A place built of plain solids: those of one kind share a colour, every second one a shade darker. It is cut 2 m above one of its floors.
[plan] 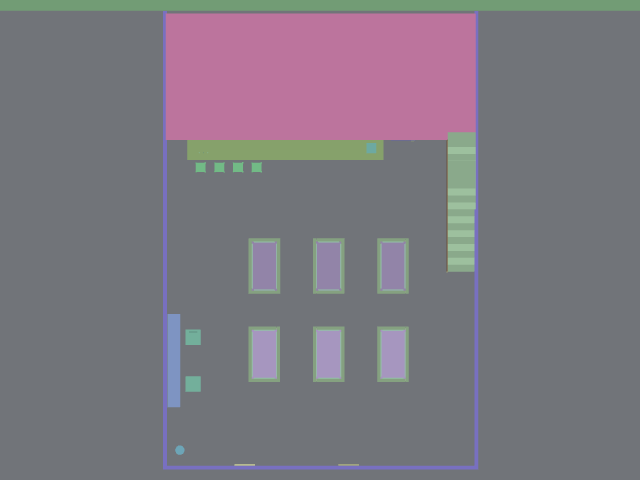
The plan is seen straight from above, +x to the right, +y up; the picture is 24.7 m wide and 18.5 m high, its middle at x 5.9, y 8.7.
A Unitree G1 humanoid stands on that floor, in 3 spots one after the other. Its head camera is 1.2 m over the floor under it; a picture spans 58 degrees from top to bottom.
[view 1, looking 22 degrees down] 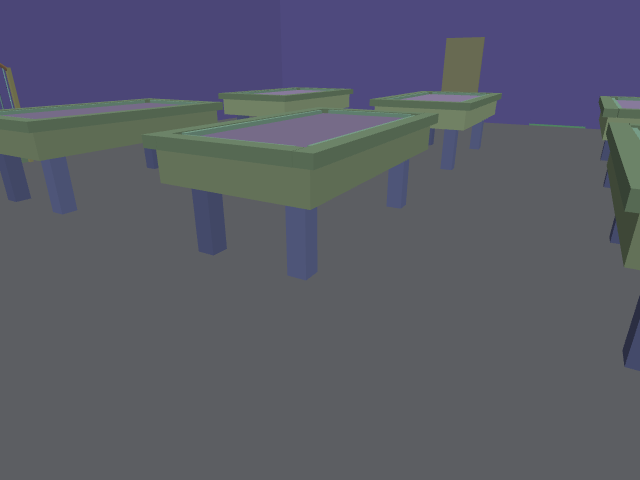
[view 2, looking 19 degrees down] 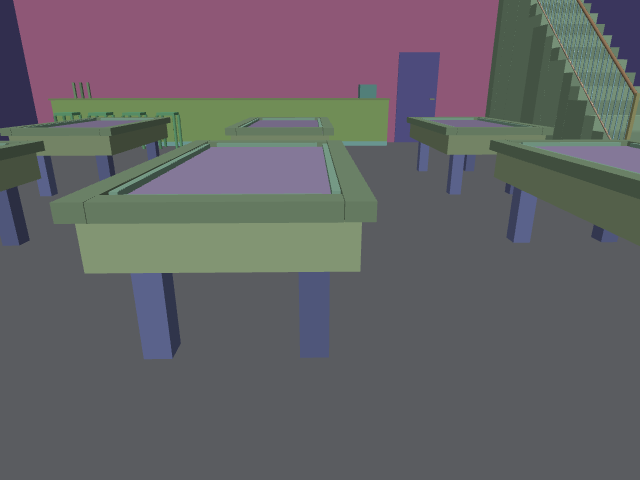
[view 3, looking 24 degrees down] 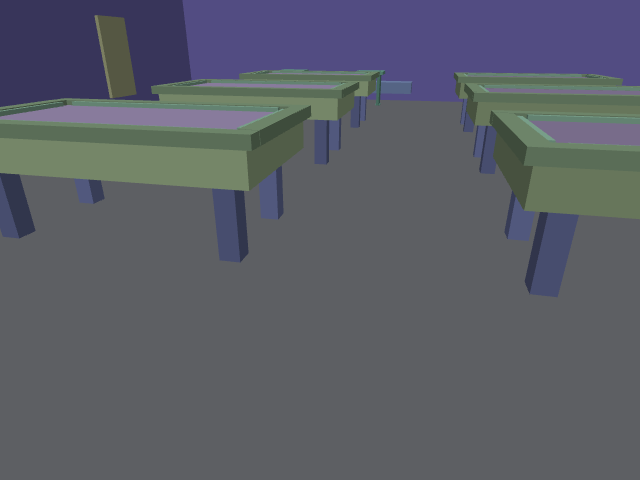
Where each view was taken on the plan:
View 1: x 4.57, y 10.54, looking -60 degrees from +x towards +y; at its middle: ground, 3.20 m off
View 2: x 6.60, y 1.65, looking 89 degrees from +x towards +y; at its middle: table_frame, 1.72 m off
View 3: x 11.34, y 6.18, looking -167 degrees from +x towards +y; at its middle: ground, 2.95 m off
